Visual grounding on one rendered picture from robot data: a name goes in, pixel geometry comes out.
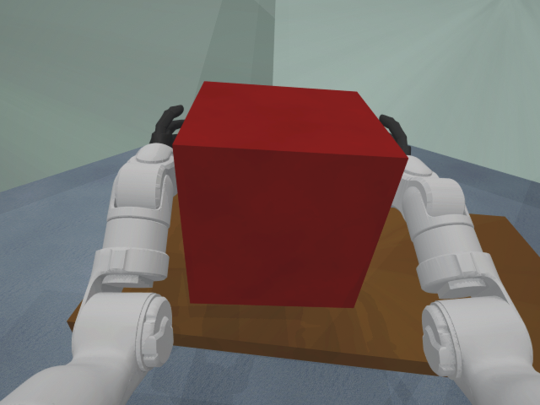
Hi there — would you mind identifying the carton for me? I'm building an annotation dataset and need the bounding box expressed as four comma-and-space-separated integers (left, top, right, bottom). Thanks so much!
172, 81, 408, 308

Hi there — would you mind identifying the robot left upper arm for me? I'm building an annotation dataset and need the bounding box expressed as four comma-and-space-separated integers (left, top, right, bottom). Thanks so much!
0, 293, 174, 405

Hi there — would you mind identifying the robot right upper arm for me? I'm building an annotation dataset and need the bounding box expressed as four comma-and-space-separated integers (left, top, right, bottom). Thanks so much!
422, 295, 540, 405

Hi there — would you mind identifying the robot right hand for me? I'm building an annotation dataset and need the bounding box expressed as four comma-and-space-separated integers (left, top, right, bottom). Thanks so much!
379, 115, 411, 155

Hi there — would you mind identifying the right robot forearm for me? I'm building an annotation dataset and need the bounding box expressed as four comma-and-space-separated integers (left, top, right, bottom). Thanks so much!
391, 155, 533, 363

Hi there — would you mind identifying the left robot forearm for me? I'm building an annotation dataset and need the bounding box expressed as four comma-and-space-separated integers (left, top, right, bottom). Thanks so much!
72, 143, 178, 354

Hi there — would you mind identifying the robot left hand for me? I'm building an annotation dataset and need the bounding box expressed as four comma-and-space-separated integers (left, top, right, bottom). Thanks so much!
149, 105, 185, 148

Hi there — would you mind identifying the table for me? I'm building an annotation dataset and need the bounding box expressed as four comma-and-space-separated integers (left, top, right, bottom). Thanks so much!
67, 193, 540, 377

